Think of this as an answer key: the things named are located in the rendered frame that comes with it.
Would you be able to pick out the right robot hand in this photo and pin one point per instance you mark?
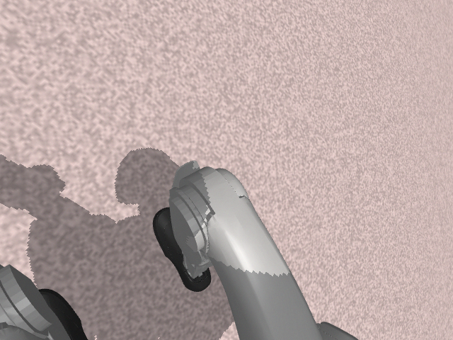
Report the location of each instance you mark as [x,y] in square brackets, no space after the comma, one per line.
[331,332]

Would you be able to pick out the right robot foot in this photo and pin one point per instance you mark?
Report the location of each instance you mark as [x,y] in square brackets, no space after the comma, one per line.
[165,237]

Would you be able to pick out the left robot foot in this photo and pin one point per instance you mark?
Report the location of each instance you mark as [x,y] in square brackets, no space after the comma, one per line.
[65,314]

